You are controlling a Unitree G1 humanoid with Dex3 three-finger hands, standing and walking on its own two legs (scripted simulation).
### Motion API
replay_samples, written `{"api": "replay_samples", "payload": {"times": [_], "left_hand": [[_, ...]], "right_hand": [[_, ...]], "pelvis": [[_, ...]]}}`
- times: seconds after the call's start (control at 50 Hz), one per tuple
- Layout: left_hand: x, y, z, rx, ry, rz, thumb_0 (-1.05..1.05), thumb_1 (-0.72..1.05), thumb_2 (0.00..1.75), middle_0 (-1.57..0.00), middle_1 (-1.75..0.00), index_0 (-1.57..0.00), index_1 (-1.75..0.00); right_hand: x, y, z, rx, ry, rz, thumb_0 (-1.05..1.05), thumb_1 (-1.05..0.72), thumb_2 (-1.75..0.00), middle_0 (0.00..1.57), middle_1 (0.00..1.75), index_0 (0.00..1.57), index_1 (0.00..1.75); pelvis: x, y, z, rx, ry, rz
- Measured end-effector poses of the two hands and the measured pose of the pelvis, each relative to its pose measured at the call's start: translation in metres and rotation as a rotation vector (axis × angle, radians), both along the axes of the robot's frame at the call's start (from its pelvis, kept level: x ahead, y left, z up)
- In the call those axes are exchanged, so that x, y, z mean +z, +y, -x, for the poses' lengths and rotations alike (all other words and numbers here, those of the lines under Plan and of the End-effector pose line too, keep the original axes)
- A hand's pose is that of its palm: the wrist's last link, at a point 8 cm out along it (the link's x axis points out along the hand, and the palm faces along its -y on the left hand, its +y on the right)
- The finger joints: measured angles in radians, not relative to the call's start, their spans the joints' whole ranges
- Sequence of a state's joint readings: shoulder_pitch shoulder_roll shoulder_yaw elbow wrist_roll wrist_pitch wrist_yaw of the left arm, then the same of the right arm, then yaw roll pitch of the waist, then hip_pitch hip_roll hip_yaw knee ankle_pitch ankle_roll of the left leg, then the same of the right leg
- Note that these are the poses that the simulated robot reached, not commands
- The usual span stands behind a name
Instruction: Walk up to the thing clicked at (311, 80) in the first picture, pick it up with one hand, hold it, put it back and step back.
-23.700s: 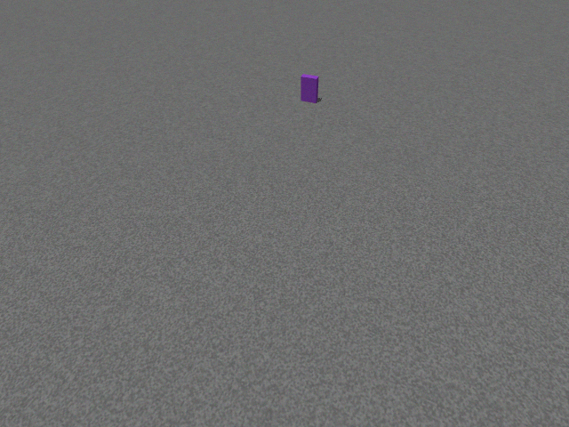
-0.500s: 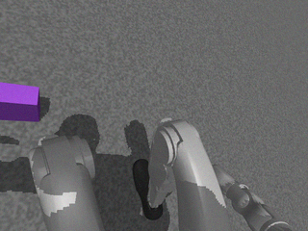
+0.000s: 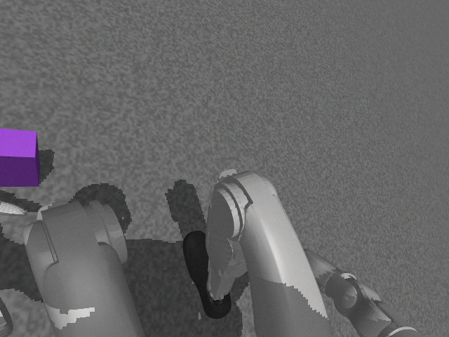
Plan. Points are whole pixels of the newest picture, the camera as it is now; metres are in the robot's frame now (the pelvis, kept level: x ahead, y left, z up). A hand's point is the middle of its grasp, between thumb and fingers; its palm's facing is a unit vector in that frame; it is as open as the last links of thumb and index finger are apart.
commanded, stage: close in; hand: left
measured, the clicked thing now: out of the picture +0.43 +0.27 -0.20
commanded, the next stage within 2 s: rest palm in 0.22 s
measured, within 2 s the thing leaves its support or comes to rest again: leaves its support in 1.72 s
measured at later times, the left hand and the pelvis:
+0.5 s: hand out of the picture +0.42 +0.27 -0.15, palm faces +0.26 -0.96 +0.03, open 17.7 cm; pelvis +0.00 +0.00 +0.00, yaw +0 degrees
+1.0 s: hand out of the picture +0.44 +0.28 -0.16, palm faces +0.32 -0.95 +0.02, open 17.1 cm; pelvis +0.00 +0.00 +0.00, yaw -1 degrees
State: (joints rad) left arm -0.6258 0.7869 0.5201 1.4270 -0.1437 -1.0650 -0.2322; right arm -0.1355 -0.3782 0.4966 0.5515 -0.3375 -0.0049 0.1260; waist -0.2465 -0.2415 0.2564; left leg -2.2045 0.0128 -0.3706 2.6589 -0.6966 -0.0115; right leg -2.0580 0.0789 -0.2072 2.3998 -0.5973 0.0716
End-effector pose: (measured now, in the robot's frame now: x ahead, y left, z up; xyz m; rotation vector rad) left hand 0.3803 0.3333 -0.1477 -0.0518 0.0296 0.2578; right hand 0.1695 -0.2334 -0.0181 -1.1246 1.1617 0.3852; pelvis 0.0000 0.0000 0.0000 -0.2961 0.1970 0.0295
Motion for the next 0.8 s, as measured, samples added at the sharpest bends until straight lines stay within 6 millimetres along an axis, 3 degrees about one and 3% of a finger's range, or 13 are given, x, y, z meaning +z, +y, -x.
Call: {"api": "replay_samples", "payload": {"times": [0.2,0.56,0.8], "left_hand": [[-0.004,-0.006,-0.004,-0.015,-0.018,-0.015,-0.01,-0.61,0.07,0.0,-0.07,-0.03,-0.04],[-0.002,-0.015,-0.01,0.019,-0.014,-0.023,-0.01,-0.61,0.11,-0.02,-0.05,-0.02,-0.06],[-0.007,-0.015,-0.02,0.043,-0.01,-0.032,-0.01,-0.61,0.12,-0.03,-0.06,-0.03,-0.07]], "right_hand": [[0.001,-0.002,0.008,-0.023,0.03,0.021,0.0,-0.93,-0.9,0.21,0.3,0.21,0.3],[0.002,0.001,-0.007,-0.005,0.019,0.014,0.0,-0.92,-0.9,0.21,0.3,0.21,0.3],[-0.001,-0.002,0.004,-0.025,0.058,0.024,0.0,-0.92,-0.9,0.21,0.3,0.21,0.3]], "pelvis": [[-0.001,0.002,-0.001,-0.003,-0.002,0.01],[0.002,0.001,-0.002,-0.003,0.008,0.011],[0.002,0.001,-0.003,-0.01,0.013,0.012]]}}
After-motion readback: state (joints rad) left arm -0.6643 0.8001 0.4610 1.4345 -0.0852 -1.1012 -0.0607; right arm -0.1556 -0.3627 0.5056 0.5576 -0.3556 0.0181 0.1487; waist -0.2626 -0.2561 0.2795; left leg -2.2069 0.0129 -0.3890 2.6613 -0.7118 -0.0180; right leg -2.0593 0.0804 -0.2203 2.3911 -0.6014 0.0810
